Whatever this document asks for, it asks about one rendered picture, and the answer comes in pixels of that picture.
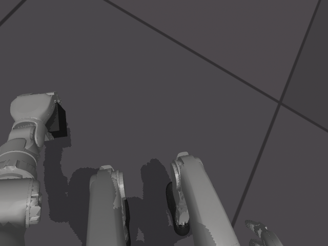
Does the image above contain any right robot hand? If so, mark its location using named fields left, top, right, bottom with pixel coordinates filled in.
left=245, top=220, right=283, bottom=246

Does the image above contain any cube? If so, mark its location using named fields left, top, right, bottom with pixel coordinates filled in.
left=45, top=102, right=67, bottom=138

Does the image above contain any left robot arm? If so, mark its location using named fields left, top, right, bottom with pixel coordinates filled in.
left=0, top=118, right=46, bottom=246

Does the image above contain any right robot foot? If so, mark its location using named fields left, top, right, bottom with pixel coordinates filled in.
left=166, top=182, right=190, bottom=236

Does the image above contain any left robot hand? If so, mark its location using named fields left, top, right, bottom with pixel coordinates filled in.
left=10, top=91, right=62, bottom=141

